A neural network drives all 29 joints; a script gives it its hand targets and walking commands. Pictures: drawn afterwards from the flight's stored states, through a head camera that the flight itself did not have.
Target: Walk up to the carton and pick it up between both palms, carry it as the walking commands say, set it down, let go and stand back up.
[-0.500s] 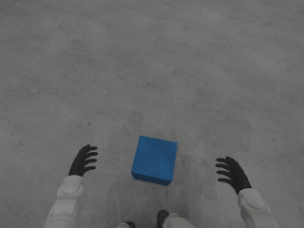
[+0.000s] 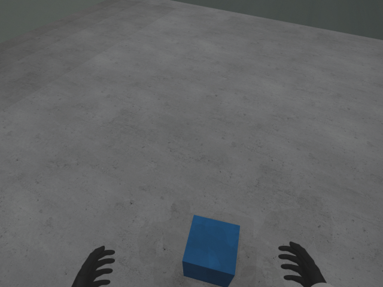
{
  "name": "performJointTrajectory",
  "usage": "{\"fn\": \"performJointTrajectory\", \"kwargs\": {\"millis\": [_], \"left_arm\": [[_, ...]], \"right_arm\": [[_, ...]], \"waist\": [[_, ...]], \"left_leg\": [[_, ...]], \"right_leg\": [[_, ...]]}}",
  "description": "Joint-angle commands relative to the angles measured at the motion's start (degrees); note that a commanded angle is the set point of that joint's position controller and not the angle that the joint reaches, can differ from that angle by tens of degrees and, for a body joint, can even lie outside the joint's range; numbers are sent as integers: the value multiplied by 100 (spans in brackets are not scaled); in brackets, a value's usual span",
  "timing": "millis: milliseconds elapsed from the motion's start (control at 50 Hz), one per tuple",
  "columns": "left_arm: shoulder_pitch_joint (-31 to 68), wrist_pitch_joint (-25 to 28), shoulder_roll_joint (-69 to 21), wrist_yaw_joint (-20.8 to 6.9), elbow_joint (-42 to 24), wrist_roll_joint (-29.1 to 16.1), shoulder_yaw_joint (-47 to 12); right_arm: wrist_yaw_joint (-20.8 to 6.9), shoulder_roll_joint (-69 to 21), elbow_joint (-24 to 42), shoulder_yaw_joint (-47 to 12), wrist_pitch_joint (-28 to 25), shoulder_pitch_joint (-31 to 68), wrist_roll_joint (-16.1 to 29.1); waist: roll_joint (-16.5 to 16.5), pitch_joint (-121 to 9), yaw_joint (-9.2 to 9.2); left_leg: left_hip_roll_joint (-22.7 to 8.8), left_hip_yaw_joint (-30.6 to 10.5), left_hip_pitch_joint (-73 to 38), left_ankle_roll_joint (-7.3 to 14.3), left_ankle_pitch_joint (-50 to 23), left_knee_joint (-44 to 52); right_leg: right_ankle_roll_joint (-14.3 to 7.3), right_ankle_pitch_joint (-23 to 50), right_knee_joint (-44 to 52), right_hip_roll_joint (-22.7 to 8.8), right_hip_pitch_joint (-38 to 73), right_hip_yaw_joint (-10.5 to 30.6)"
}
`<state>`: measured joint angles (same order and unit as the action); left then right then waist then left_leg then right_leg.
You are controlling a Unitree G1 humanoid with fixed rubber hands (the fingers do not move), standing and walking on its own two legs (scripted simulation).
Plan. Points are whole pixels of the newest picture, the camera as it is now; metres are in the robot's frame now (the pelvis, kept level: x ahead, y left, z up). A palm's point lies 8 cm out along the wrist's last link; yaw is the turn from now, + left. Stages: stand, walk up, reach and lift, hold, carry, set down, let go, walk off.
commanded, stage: let go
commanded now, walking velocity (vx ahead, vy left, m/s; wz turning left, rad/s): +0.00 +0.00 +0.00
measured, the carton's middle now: (210, 251) +0.40 -0.08 -0.65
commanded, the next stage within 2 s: stand in 0.26 s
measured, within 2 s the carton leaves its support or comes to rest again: neither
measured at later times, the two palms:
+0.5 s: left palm out of the picture +0.13 +0.27 -0.08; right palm out of the picture +0.15 -0.30 -0.09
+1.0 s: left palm out of the picture +0.12 +0.27 -0.09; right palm out of the picture +0.15 -0.32 -0.09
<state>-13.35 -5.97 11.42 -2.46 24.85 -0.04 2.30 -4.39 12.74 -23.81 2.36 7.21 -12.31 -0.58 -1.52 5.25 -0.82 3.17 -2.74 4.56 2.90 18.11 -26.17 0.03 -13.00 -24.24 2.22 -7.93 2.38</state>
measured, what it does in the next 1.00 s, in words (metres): stands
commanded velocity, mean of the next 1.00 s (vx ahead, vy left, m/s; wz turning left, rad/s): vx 0.00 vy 0.00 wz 0.00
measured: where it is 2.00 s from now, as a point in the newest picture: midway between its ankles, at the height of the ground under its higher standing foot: outside the picture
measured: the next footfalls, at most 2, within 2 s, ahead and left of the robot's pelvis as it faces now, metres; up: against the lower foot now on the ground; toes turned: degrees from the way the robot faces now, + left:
none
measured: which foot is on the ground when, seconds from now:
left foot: down 0.00-1.00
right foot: down 0.00-1.00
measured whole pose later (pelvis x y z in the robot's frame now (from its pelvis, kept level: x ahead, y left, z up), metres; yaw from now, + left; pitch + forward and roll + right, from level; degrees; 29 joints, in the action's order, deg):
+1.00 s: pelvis +0.02 -0.03 +0.00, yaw +2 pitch -1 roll +0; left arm -8.4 0.0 19.2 1.2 51.0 1.6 2.0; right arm 1.8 21.4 -46.2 0.6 -0.1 -10.3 -1.5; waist -2.2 0.4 0.6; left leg 1.4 -4.5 4.5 0.4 18.0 -23.7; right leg -2.6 -14.6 -24.1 3.3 -8.4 -0.2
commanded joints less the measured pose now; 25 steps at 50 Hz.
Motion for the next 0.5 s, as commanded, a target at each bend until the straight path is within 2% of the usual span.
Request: {"fn": "performJointTrajectory", "kwargs": {"millis": [0,180,240,260,300,320,360,440,480], "left_arm": [[258,71,453,41,-520,-8,94],[278,175,419,170,-221,69,-7],[368,186,411,181,-150,109,-5],[198,287,1329,337,611,267,297],[279,412,1378,396,668,335,334],[355,467,1319,383,724,326,310],[453,563,1247,349,886,296,270],[480,640,1330,328,1189,239,244],[442,646,1404,346,1323,219,244]], "right_arm": [[59,662,522,174,97,105,-4],[344,872,452,144,581,401,-46],[436,919,369,156,662,404,-72],[558,1115,-143,255,161,559,-136],[541,1140,-305,234,-250,446,-204],[519,1164,-382,228,-363,443,-212],[486,1202,-535,219,-507,464,-194],[504,1316,-829,182,-669,391,-175],[535,1382,-969,166,-708,343,-173]], "waist": [[-70,-379,-76],[72,-410,152],[225,-334,137],[-190,-57,112],[-206,-92,90],[-114,-146,83],[78,-392,70],[151,-795,59],[193,-887,74]], "left_leg": [[-518,-203,528,-498,-2002,507],[-459,-3,528,-304,-1811,336],[-388,73,598,-210,-1624,324],[-447,-259,1006,-342,-165,298],[-515,-488,1044,-280,588,413],[-542,-557,1016,-255,661,428],[-580,-596,844,-214,267,317],[-625,-551,487,-245,-992,133],[-642,-547,408,-254,-1399,99]], "right_leg": [[30,919,-80,51,625,-184],[58,658,-255,-17,482,-93],[79,745,-207,-35,480,-126],[50,100,-70,-402,-535,242],[-37,-591,85,-471,-771,389],[-56,-728,141,-471,-788,428],[-85,-525,164,-491,-699,473],[-122,738,35,-570,-370,464],[-126,1192,-17,-596,-212,445]]}}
